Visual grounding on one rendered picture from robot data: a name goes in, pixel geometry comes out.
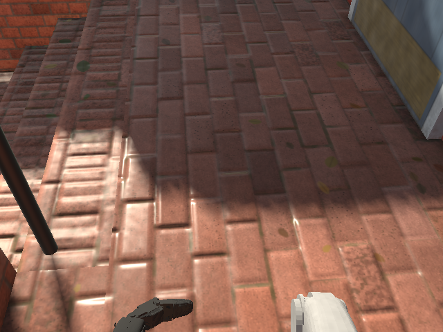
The stairs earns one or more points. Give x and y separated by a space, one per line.
31 99

